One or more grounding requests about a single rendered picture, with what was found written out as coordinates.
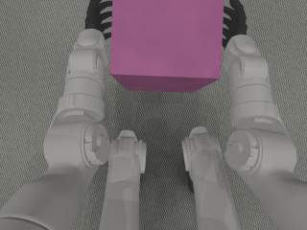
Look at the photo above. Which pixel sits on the robot right upper arm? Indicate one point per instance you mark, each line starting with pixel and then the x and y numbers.
pixel 265 160

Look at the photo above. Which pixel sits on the right robot hand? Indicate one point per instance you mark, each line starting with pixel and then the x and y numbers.
pixel 237 25

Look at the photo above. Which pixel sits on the robot right thigh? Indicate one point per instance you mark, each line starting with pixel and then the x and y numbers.
pixel 215 209

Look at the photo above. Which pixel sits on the left robot hand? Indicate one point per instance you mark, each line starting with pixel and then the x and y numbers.
pixel 94 18

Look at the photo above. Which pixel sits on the carton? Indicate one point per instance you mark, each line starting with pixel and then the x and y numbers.
pixel 166 45

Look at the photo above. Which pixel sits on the robot left forearm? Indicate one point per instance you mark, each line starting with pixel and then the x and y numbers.
pixel 82 98

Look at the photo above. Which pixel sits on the robot right forearm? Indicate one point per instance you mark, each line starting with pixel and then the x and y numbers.
pixel 250 87

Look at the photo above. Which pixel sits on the robot thigh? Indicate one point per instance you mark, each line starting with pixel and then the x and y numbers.
pixel 215 209
pixel 121 201

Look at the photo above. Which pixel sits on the robot left upper arm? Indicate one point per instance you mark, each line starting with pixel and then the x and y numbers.
pixel 74 151

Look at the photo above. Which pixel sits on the robot left thigh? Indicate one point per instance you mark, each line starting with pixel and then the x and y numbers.
pixel 121 201

